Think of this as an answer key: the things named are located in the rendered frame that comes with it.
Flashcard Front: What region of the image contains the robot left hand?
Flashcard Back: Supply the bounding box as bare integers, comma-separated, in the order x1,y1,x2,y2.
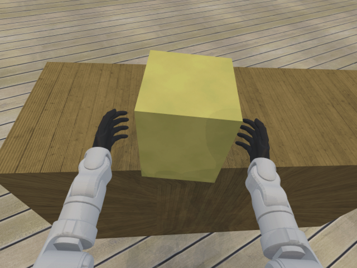
93,109,129,152

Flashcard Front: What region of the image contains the carton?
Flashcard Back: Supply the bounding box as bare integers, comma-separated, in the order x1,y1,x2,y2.
134,50,243,183

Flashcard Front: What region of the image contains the left robot forearm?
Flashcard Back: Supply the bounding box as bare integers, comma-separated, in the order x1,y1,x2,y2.
32,147,112,268

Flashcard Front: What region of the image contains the right robot forearm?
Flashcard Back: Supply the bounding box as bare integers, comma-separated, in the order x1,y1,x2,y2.
245,157,323,268

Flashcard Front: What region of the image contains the pedestal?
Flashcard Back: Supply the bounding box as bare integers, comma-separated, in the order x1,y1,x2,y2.
0,62,357,239

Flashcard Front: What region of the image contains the robot left upper arm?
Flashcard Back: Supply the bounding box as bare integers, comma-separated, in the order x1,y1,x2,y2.
35,250,94,268

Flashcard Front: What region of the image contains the robot right hand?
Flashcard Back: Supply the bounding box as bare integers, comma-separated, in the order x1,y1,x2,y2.
235,118,270,163

